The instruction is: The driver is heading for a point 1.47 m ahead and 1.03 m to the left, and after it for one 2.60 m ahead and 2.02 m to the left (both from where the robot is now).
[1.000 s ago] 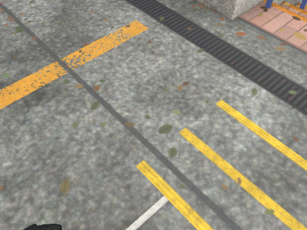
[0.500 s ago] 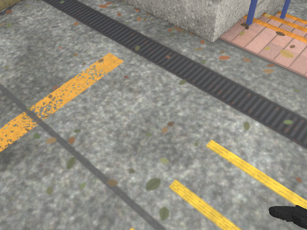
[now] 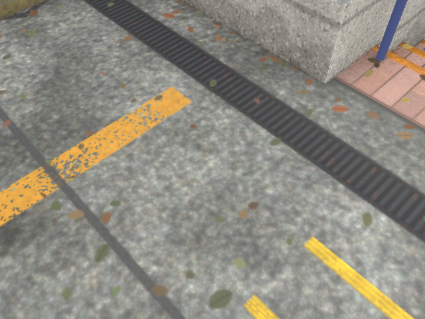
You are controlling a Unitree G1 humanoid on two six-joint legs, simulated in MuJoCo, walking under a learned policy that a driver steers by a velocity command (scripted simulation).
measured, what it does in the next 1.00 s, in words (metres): steps on the spot, turning left: right foot, then left foot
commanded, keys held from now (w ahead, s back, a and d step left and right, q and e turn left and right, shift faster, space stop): q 0.96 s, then w+q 0.04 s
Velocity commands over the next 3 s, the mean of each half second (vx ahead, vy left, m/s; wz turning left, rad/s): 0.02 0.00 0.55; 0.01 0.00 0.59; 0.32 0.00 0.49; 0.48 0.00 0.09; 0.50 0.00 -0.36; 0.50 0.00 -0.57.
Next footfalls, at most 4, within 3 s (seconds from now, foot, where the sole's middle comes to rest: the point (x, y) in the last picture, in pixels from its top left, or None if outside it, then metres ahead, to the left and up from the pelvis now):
0.02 right None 0.09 -0.13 -0.77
0.44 left None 0.02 0.12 -0.77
0.90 right None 0.13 -0.07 -0.77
1.36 left None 0.00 0.21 -0.77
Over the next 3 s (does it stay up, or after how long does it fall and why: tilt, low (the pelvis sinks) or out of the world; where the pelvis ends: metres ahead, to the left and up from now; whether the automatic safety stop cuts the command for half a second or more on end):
stays up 0.63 0.69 0.00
